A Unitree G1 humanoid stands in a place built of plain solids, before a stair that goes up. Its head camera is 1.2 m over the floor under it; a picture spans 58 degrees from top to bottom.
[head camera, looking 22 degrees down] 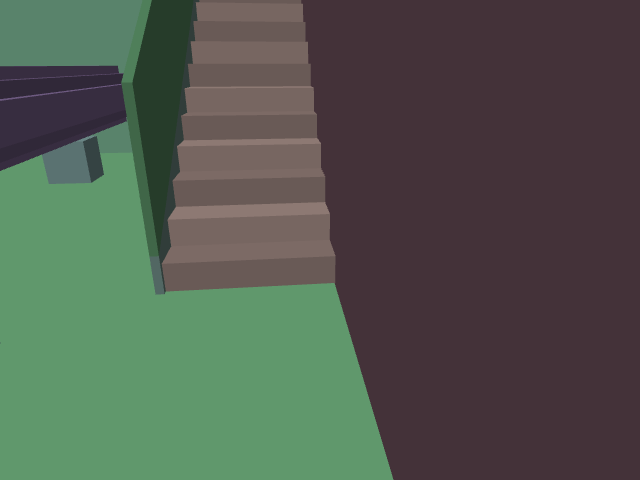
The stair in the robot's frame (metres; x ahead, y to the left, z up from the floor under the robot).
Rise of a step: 0.17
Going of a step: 0.25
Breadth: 0.98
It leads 6 degrees to the left of straight ahead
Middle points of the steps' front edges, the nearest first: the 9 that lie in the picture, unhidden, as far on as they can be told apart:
2.24 0.40 0.18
2.49 0.42 0.35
2.74 0.45 0.52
2.99 0.48 0.69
3.24 0.51 0.87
3.49 0.53 1.04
3.74 0.56 1.21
4.00 0.59 1.38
4.25 0.62 1.56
